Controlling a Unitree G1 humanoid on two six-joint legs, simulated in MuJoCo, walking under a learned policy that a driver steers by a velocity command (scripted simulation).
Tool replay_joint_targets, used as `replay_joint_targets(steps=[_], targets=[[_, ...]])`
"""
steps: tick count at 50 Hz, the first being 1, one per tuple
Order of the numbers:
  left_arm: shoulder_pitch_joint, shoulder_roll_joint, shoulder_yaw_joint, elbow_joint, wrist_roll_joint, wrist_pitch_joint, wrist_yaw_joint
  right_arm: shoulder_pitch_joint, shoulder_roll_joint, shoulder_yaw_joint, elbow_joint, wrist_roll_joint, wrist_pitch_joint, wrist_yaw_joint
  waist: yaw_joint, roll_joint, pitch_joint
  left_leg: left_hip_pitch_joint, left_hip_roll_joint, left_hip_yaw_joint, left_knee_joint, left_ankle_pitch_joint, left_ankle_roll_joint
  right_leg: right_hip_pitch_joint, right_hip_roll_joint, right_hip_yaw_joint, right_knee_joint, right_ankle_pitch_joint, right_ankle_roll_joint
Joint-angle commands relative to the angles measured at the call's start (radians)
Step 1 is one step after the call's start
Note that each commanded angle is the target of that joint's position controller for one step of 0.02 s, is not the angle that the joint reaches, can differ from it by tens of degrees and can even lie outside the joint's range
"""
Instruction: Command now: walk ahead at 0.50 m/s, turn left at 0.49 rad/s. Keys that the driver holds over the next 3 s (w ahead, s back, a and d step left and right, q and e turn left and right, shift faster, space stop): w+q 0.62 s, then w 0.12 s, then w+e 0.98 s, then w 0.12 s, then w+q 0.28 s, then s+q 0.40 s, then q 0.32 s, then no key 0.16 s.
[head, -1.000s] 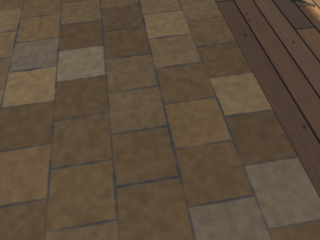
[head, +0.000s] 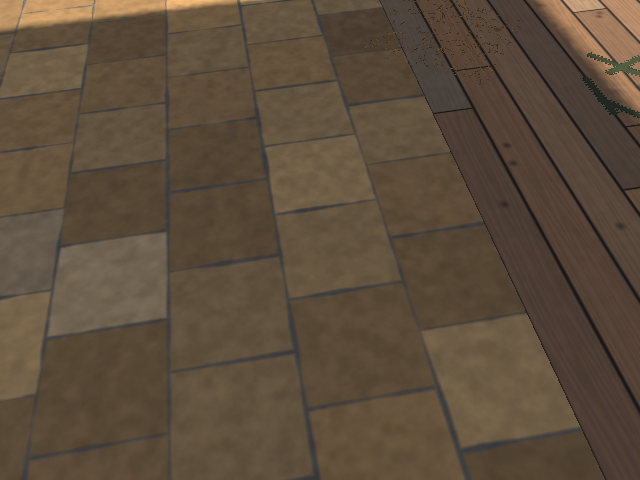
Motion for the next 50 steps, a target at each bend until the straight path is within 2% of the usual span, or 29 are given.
replay_joint_targets(steps=[1, 5, 9, 11, 12, 13, 14, 15, 16, 17, 18, 19, 20, 22, 25, 28, 31, 35, 36, 38, 39, 40, 41, 42, 43, 44, 45, 47, 50], targets=[[0.003, 0.085, 0.017, -0.036, 0.0, -0.019, 0.003, -0.039, -0.002, 0.004, -0.071, -0.001, 0.0, 0.014, -0.014, -0.112, 0.04, -0.092, 0.028, -0.002, -0.07, 0.114, -0.014, -0.001, -0.265, 0.111, -0.167, 0.237, -0.084], [0.046, 0.108, 0.022, -0.013, 0.001, -0.015, 0.007, -0.186, 0.016, 0.022, -0.126, -0.003, -0.005, 0.029, 0.02, -0.114, 0.064, -0.037, 0.009, 0.073, -0.3, 0.208, 0.0, 0.032, -0.265, 0.021, -0.152, 0.323, -0.071], [0.103, 0.135, 0.03, 0.018, 0.005, 0.004, 0.017, -0.259, 0.0, 0.023, -0.168, -0.01, -0.007, 0.034, 0.035, -0.111, 0.072, -0.009, -0.025, 0.133, -0.411, 0.104, 0.054, 0.167, -0.301, -0.031, -0.075, 0.51, -0.058], [0.098, 0.161, 0.035, 0.022, 0.008, 0.017, 0.023, -0.223, -0.015, 0.015, -0.165, -0.012, -0.006, 0.027, 0.01, -0.136, 0.033, 0.081, -0.086, 0.173, -0.434, -0.004, 0.094, 0.213, -0.305, -0.066, 0.053, 0.812, -0.046], [0.096, 0.178, 0.04, 0.024, 0.009, 0.027, 0.025, -0.162, -0.029, 0.006, -0.151, -0.013, -0.008, 0.022, -0.019, -0.146, -0.008, 0.155, -0.124, 0.184, -0.446, -0.06, 0.118, 0.224, -0.307, -0.078, 0.168, 0.932, -0.044], [0.095, 0.192, 0.044, 0.022, 0.009, 0.038, 0.025, -0.061, -0.05, -0.007, -0.122, -0.014, -0.016, 0.015, -0.06, -0.141, -0.071, 0.275, -0.161, 0.18, -0.487, -0.084, 0.144, 0.202, -0.304, -0.084, 0.336, 0.935, -0.04], [0.08, 0.192, 0.043, 0.008, 0.006, 0.043, 0.021, 0.1, -0.092, -0.029, -0.071, -0.023, -0.025, 0.001, -0.138, -0.088, -0.159, 0.51, -0.154, 0.119, -0.57, -0.054, 0.183, 0.068, -0.284, -0.098, 0.584, 0.764, -0.009], [0.1, 0.102, 0.022, -0.052, -0.012, 0.037, 0.009, 0.177, -0.212, -0.065, -0.064, -0.031, -0.023, -0.015, -0.136, 0.089, -0.268, 0.827, 0.123, -0.285, -0.602, -0.179, 0.288, -0.305, -0.19, -0.099, 0.937, 0.195, 0.043], [0.036, 0.116, 0.029, -0.114, -0.005, 0.025, -0.004, 0.152, -0.269, -0.075, -0.087, 0.001, -0.014, -0.018, -0.11, 0.141, -0.323, 0.925, 0.289, -0.754, -0.763, -0.078, 0.392, -0.57, -0.002, 0.085, 1.163, -0.356, 0.081], [-0.086, 0.14, 0.032, -0.139, 0.003, 0.017, -0.009, 0.137, -0.24, -0.069, -0.075, 0.015, -0.005, -0.025, -0.126, 0.0, -0.197, 0.859, 0.252, -0.599, -0.783, -0.007, 0.355, -0.674, -0.071, 0.2, 1.157, -0.255, 0.07], [-0.086, 0.121, 0.023, -0.142, -0.007, 0.004, -0.011, 0.089, -0.19, -0.056, -0.068, 0.021, -0.007, -0.032, -0.085, -0.028, -0.09, 0.719, 0.225, -0.472, -0.793, 0.087, 0.319, -0.655, -0.111, 0.197, 1.073, -0.161, 0.063], [-0.061, 0.116, 0.024, -0.124, -0.003, 0.003, -0.01, 0.04, -0.146, -0.044, -0.073, 0.021, -0.013, -0.035, -0.034, -0.068, -0.033, 0.606, 0.165, -0.379, -0.806, 0.189, 0.27, -0.591, -0.141, 0.199, 0.974, -0.127, 0.062], [-0.043, 0.115, 0.025, -0.121, 0.017, 0.019, -0.009, 0.005, -0.119, -0.034, -0.076, 0.029, -0.021, -0.039, 0.002, -0.062, -0.013, 0.526, 0.115, -0.311, -0.818, 0.269, 0.246, -0.528, -0.152, 0.203, 0.921, -0.12, 0.073], [-0.013, 0.104, 0.024, -0.116, 0.035, 0.053, -0.016, 0.0, -0.104, -0.026, -0.082, 0.033, -0.042, -0.035, 0.028, -0.042, -0.043, 0.472, 0.071, -0.258, -0.827, 0.362, 0.242, -0.461, -0.15, 0.196, 0.87, -0.113, 0.096], [-0.088, 0.088, 0.02, -0.15, 0.032, 0.074, -0.023, 0.054, -0.138, -0.034, -0.07, 0.031, -0.056, -0.031, 0.015, -0.026, -0.023, 0.441, 0.039, -0.24, -0.855, 0.34, 0.234, -0.503, -0.145, 0.177, 0.763, -0.032, 0.122], [-0.222, 0.093, 0.017, -0.195, 0.028, 0.075, -0.024, 0.121, -0.138, -0.033, -0.06, 0.03, -0.054, -0.032, -0.033, 0.0, 0.011, 0.479, 0.029, -0.265, -0.866, 0.292, 0.211, -0.579, -0.137, 0.179, 0.617, 0.074, 0.132], [-0.32, 0.09, 0.009, -0.229, 0.023, 0.068, -0.03, 0.176, -0.144, -0.035, -0.054, 0.027, -0.052, -0.035, -0.074, 0.014, 0.011, 0.546, 0.028, -0.287, -0.84, 0.311, 0.196, -0.597, -0.109, 0.186, 0.488, 0.15, 0.128], [-0.395, 0.09, -0.001, -0.261, 0.015, 0.052, -0.039, 0.223, -0.137, -0.028, -0.041, 0.018, -0.056, -0.045, -0.101, 0.025, 0.016, 0.619, 0.056, -0.289, -0.799, 0.419, 0.175, -0.543, -0.075, 0.168, 0.347, 0.182, 0.092], [-0.388, 0.095, 0.0, -0.263, 0.015, 0.048, -0.039, 0.22, -0.14, -0.026, -0.039, 0.016, -0.058, -0.049, -0.093, 0.029, 0.018, 0.624, 0.069, -0.297, -0.79, 0.441, 0.163, -0.502, -0.069, 0.172, 0.315, 0.172, 0.075], [-0.293, 0.119, 0.009, -0.237, 0.014, 0.041, -0.034, 0.179, -0.159, -0.027, -0.042, 0.013, -0.065, -0.054, -0.04, 0.04, 0.006, 0.615, 0.083, -0.283, -0.747, 0.555, 0.128, -0.351, -0.041, 0.161, 0.255, 0.109, 0.035], [-0.206, 0.141, 0.02, -0.208, 0.012, 0.037, -0.026, 0.167, -0.171, -0.029, -0.039, 0.011, -0.068, -0.053, -0.003, 0.038, -0.029, 0.623, 0.069, -0.256, -0.656, 0.692, 0.112, -0.244, -0.009, 0.142, 0.235, 0.06, 0.013], [-0.07, 0.159, 0.031, -0.163, 0.013, 0.029, -0.015, 0.161, -0.168, -0.026, -0.034, 0.009, -0.07, -0.049, 0.064, 0.001, -0.098, 0.609, 0.02, -0.199, -0.475, 0.735, 0.093, -0.086, 0.005, 0.13, 0.175, 0.069, -0.014], [0.084, 0.21, 0.045, -0.141, 0.028, 0.021, -0.001, 0.171, -0.124, -0.012, -0.052, 0.009, -0.073, -0.045, 0.122, -0.066, -0.212, 0.481, -0.03, -0.153, -0.212, 0.517, 0.074, 0.128, -0.153, 0.306, 0.163, -0.044, -0.064], [0.152, 0.331, 0.075, -0.123, 0.04, 0.026, -0.002, 0.303, -0.044, 0.0, -0.066, 0.042, -0.074, -0.038, 0.067, -0.326, -0.318, 0.164, -0.222, -0.06, 0.143, -0.117, 0.018, 0.364, -0.406, 0.825, 0.066, -0.113, -0.221], [0.077, 0.255, 0.063, -0.117, 0.001, 0.042, -0.017, 0.278, -0.1, -0.001, -0.054, 0.003, -0.075, -0.04, 0.034, -0.24, -0.247, 0.029, -0.186, -0.11, 0.22, -0.291, 0.031, 0.301, -0.399, 0.996, -0.037, -0.197, -0.233], [-0.027, 0.186, 0.048, -0.141, -0.01, 0.046, -0.024, 0.186, -0.112, -0.003, -0.068, -0.006, -0.073, -0.036, 0.008, -0.138, -0.093, -0.012, -0.116, -0.094, 0.221, -0.2, 0.029, 0.166, -0.363, 0.83, -0.033, -0.21, -0.222], [-0.065, 0.14, 0.036, -0.143, -0.006, 0.043, -0.029, 0.104, -0.108, 0.003, -0.086, -0.011, -0.077, -0.03, 0.012, -0.067, -0.044, 0.0, -0.08, -0.08, 0.168, -0.141, 0.025, 0.075, -0.309, 0.711, -0.042, -0.102, -0.203], [-0.053, 0.117, 0.026, -0.113, -0.007, 0.034, -0.027, 0.074, -0.088, 0.01, -0.106, -0.022, -0.066, -0.021, -0.021, -0.106, -0.014, 0.051, -0.036, -0.062, 0.065, -0.113, 0.001, -0.017, -0.219, 0.569, -0.062, 0.102, -0.164], [0.008, 0.146, 0.036, -0.077, -0.018, 0.021, -0.024, 0.062, -0.063, 0.023, -0.115, -0.024, -0.049, -0.015, -0.03, -0.125, -0.037, 0.072, -0.031, -0.028, -0.018, -0.11, -0.041, -0.04, -0.184, 0.501, -0.076, 0.266, -0.185]])
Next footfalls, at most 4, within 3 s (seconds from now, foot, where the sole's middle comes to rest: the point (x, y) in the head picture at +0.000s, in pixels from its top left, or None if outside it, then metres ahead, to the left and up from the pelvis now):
0.28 left None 0.28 0.12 -0.78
0.82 right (317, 418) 0.63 0.07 -0.78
1.32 left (207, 350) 0.81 0.34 -0.78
1.84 right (299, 258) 1.08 0.12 -0.78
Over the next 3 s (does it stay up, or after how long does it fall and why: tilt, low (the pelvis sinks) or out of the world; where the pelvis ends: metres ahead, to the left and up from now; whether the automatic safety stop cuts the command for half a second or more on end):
stays up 1.19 0.14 0.00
